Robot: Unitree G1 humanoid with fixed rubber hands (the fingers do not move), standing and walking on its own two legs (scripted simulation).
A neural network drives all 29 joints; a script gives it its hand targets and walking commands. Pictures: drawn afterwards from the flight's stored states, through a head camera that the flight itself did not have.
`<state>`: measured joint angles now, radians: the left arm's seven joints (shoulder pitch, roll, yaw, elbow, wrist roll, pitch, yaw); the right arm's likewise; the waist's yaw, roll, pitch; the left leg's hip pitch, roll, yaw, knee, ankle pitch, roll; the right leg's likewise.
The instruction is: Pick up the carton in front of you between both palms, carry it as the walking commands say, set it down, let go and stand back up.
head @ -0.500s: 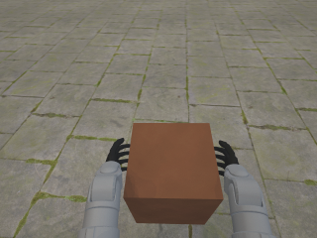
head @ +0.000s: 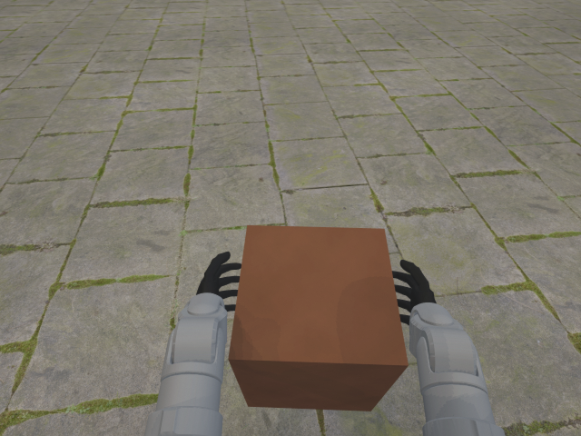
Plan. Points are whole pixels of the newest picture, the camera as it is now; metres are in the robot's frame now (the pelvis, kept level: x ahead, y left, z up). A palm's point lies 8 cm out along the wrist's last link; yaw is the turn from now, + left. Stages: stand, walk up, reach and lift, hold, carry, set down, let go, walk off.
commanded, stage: hold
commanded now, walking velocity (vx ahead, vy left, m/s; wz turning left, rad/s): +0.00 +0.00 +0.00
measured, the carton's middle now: (312, 323) +0.31 -0.01 -0.05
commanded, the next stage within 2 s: set down in 0.62 s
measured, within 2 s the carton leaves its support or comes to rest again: neither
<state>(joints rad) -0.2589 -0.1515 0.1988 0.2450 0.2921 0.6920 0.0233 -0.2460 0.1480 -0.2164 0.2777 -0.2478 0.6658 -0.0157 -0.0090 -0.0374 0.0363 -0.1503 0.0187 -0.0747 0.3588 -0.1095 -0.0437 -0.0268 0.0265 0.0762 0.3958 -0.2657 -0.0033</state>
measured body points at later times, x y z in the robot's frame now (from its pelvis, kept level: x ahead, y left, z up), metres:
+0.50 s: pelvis +0.00 +0.04 +0.00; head -0.04 +0.07 +0.45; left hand +0.31 +0.18 +0.03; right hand +0.30 -0.12 +0.03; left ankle +0.06 +0.15 -0.74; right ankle -0.02 -0.12 -0.74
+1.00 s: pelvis -0.01 +0.00 -0.01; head +0.05 +0.03 +0.43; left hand +0.35 +0.18 -0.02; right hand +0.35 -0.12 -0.02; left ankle +0.06 +0.15 -0.74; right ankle -0.02 -0.12 -0.74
